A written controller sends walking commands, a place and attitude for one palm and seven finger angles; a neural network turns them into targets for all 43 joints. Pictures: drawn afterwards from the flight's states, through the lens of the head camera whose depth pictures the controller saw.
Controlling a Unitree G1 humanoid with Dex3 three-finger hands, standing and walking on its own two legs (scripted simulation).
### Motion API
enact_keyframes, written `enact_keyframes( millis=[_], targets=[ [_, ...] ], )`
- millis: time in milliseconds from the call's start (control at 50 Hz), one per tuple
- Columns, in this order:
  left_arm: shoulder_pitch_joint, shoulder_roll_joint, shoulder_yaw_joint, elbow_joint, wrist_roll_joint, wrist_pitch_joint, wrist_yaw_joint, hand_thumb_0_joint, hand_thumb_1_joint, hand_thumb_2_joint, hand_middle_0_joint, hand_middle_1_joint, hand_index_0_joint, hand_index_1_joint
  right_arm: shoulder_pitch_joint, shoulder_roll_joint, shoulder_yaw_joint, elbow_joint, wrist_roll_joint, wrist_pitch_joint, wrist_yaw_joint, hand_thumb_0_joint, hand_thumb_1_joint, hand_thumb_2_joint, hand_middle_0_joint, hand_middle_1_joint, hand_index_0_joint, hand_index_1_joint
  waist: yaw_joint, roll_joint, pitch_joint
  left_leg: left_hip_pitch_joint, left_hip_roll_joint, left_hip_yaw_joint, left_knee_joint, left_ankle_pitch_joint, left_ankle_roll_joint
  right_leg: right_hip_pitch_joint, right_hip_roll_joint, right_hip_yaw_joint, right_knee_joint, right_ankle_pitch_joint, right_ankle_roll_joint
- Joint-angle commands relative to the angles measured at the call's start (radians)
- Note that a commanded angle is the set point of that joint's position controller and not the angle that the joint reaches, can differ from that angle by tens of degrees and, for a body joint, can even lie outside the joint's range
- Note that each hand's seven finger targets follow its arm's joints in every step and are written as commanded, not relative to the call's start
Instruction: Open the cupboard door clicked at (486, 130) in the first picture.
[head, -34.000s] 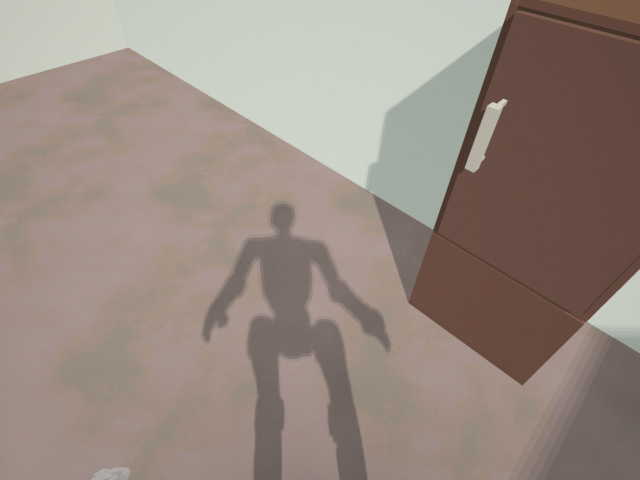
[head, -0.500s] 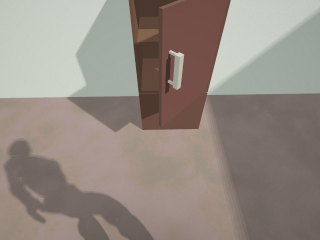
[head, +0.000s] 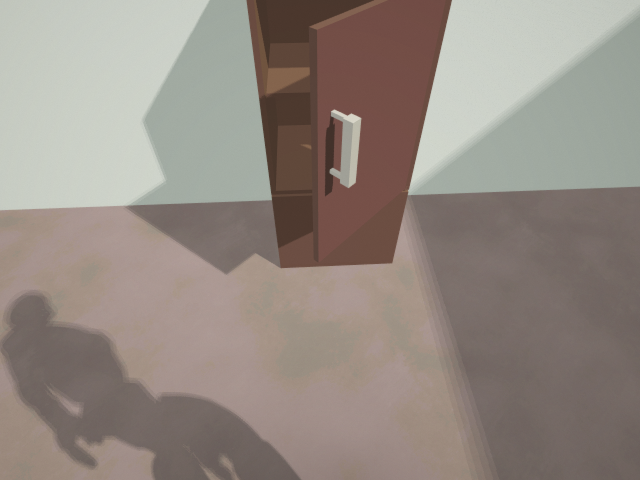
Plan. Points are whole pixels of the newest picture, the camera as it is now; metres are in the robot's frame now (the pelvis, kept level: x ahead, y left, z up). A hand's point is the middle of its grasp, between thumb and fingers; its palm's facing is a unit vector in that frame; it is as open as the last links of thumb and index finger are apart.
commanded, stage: let the arm hang, fingers relaxed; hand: left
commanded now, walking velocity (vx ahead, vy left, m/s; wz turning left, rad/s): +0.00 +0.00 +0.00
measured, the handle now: (342, 149) +0.72 +0.00 +0.01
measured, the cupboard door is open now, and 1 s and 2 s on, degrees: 44 44 44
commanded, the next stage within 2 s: look to check the result in 0.08 s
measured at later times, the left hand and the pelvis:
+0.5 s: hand out of the picture +0.01 +0.17 -0.18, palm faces +0.03 -0.98 -0.18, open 7.3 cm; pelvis +0.02 +0.01 +0.00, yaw +0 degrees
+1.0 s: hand out of the picture +0.05 +0.19 -0.18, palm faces -0.04 -0.98 -0.20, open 7.3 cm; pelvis +0.03 +0.01 -0.01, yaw -5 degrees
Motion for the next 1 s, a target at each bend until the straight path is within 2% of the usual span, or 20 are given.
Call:
enact_keyframes(
  millis=[0, 120, 220, 340, 360, 440, 500, 600, 680, 740, 820, 860, 900, 960, 980],
  targets=[
    [0.070, 0.105, 0.020, -0.023, -0.003, -0.015, 0.006, 0.000, 0.900, 0.900, -0.200, -0.300, -0.200, -0.300, 0.081, -0.071, -0.017, -0.011, -0.003, -0.005, -0.005, 0.000, -0.900, -0.900, 0.200, 0.300, 0.200, 0.300, 0.000, 0.013, 0.069, -0.101, 0.071, -0.079, -0.101, -0.031, 0.018, 0.015, -0.081, 0.096, -0.100, -0.045, -0.014],
    [0.070, 0.105, 0.021, -0.027, -0.003, -0.018, 0.006, 0.000, 0.900, 0.900, -0.200, -0.300, -0.200, -0.300, 0.092, -0.074, -0.020, -0.010, -0.003, -0.004, -0.004, 0.000, -0.900, -0.900, 0.200, 0.300, 0.200, 0.300, -0.004, -0.022, 0.048, -0.081, 0.069, -0.077, -0.089, -0.021, 0.020, 0.015, -0.082, 0.100, -0.102, -0.054, -0.014],
    [0.070, 0.103, 0.021, -0.027, -0.003, -0.018, 0.006, 0.000, 0.900, 0.900, -0.200, -0.300, -0.200, -0.300, 0.082, -0.079, -0.020, -0.011, -0.002, -0.010, -0.005, 0.000, -0.900, -0.900, 0.200, 0.300, 0.200, 0.300, -0.001, 0.012, 0.036, -0.076, 0.077, -0.084, -0.095, 0.010, 0.021, 0.029, -0.080, 0.093, -0.083, -0.002, -0.014],
    [0.072, 0.102, 0.020, -0.027, -0.003, -0.021, 0.007, 0.000, 0.900, 0.900, -0.200, -0.300, -0.200, -0.300, 0.072, -0.089, -0.021, -0.012, 0.000, -0.014, -0.007, 0.000, -0.900, -0.900, 0.200, 0.300, 0.200, 0.300, -0.002, -0.001, 0.029, -0.060, 0.084, -0.084, -0.094, 0.050, 0.020, 0.041, -0.079, 0.089, -0.077, 0.040, -0.012],
    [0.071, 0.102, 0.018, -0.027, -0.003, -0.021, 0.007, 0.000, 0.900, 0.900, -0.200, -0.300, -0.200, -0.300, 0.067, -0.091, -0.021, -0.011, 0.000, -0.014, -0.007, 0.000, -0.900, -0.900, 0.200, 0.300, 0.200, 0.300, -0.002, 0.012, 0.035, -0.058, 0.082, -0.086, -0.094, 0.059, 0.021, 0.037, -0.079, 0.092, -0.077, 0.048, -0.012],
    [0.066, 0.108, 0.019, -0.029, -0.002, -0.022, 0.006, 0.000, 0.900, 0.900, -0.200, -0.300, -0.200, -0.300, 0.063, -0.095, -0.022, -0.010, 0.000, -0.015, -0.007, 0.000, -0.900, -0.900, 0.200, 0.300, 0.200, 0.300, -0.002, -0.007, 0.036, -0.056, 0.083, -0.087, -0.098, 0.064, 0.021, 0.044, -0.081, 0.090, -0.078, 0.052, -0.010],
    [0.061, 0.111, 0.019, -0.030, -0.002, -0.021, 0.006, 0.000, 0.900, 0.900, -0.200, -0.300, -0.200, -0.300, 0.053, -0.097, -0.022, -0.010, 0.000, -0.015, -0.005, 0.000, -0.900, -0.900, 0.200, 0.300, 0.200, 0.300, -0.001, 0.002, 0.049, -0.060, 0.082, -0.087, -0.100, 0.060, 0.021, 0.039, -0.082, 0.089, -0.080, 0.043, -0.010],
    [0.051, 0.121, 0.020, -0.034, -0.002, -0.024, 0.005, 0.000, 0.900, 0.900, -0.200, -0.300, -0.200, -0.300, 0.040, -0.111, -0.022, -0.012, 0.000, -0.019, -0.006, 0.000, -0.900, -0.900, 0.200, 0.300, 0.200, 0.300, -0.002, 0.008, 0.016, -0.037, 0.086, -0.092, -0.097, 0.115, 0.023, 0.063, -0.084, 0.086, -0.070, 0.092, -0.010],
    [0.044, 0.130, 0.022, -0.036, -0.002, -0.024, 0.004, 0.000, 0.900, 0.900, -0.200, -0.300, -0.200, -0.300, 0.028, -0.126, -0.022, -0.014, 0.003, -0.020, -0.007, 0.000, -0.900, -0.900, 0.200, 0.300, 0.200, 0.300, 0.001, -0.004, 0.027, -0.036, 0.088, -0.093, -0.101, 0.120, 0.025, 0.063, -0.081, 0.085, -0.076, 0.091, -0.009],
    [0.045, 0.123, 0.021, -0.034, -0.003, -0.021, 0.004, 0.000, 0.900, 0.900, -0.200, -0.300, -0.200, -0.300, 0.023, -0.119, -0.021, -0.010, -0.001, -0.020, -0.008, 0.000, -0.900, -0.900, 0.200, 0.300, 0.200, 0.300, 0.000, 0.001, 0.010, -0.008, 0.092, -0.083, -0.095, 0.145, 0.022, 0.056, -0.084, 0.093, -0.068, 0.123, -0.009],
    [0.024, 0.146, 0.046, -0.060, 0.001, -0.001, -0.001, 0.000, 0.900, 0.900, -0.200, -0.300, -0.200, -0.300, 0.026, -0.134, -0.039, -0.025, 0.001, -0.002, -0.019, 0.000, -0.900, -0.900, 0.200, 0.300, 0.200, 0.300, -0.008, -0.002, 0.012, 0.011, 0.114, -0.040, -0.031, 0.147, 0.019, -0.005, -0.082, 0.115, -0.007, 0.199, -0.017],
    [0.010, 0.157, 0.060, -0.083, 0.005, 0.009, -0.007, 0.000, 0.900, 0.900, -0.200, -0.300, -0.200, -0.300, 0.013, -0.155, -0.054, -0.048, -0.001, 0.007, -0.023, 0.000, -0.900, -0.900, 0.200, 0.300, 0.200, 0.300, -0.011, -0.010, 0.010, 0.015, 0.130, -0.028, -0.006, 0.119, 0.021, -0.048, -0.074, 0.127, 0.028, 0.199, -0.020],
    [-0.011, 0.163, 0.072, -0.113, 0.009, 0.019, -0.013, 0.000, 0.900, 0.900, -0.200, -0.300, -0.200, -0.300, 0.002, -0.172, -0.066, -0.073, -0.002, 0.011, -0.025, 0.000, -0.900, -0.900, 0.200, 0.300, 0.200, 0.300, -0.012, 0.008, 0.012, 0.005, 0.154, -0.038, -0.004, 0.091, 0.032, -0.085, -0.056, 0.132, 0.071, 0.172, -0.020],
    [-0.032, 0.152, 0.082, -0.156, 0.013, 0.030, -0.024, 0.000, 0.900, 0.900, -0.200, -0.300, -0.200, -0.300, -0.013, -0.212, -0.083, -0.108, -0.006, 0.012, -0.030, 0.000, -0.900, -0.900, 0.200, 0.300, 0.200, 0.300, -0.011, 0.096, 0.009, 0.020, 0.232, -0.080, -0.031, 0.098, 0.069, -0.161, -0.005, 0.106, 0.201, 0.080, -0.006],
    [-0.039, 0.145, 0.084, -0.170, 0.013, 0.033, -0.027, 0.000, 0.900, 0.900, -0.200, -0.300, -0.200, -0.300, -0.018, -0.224, -0.089, -0.120, -0.006, 0.010, -0.029, 0.000, -0.900, -0.900, 0.200, 0.300, 0.200, 0.300, -0.007, 0.142, 0.005, 0.017, 0.276, -0.101, -0.050, 0.112, 0.095, -0.184, 0.011, 0.091, 0.276, -0.046, -0.001]
  ],
)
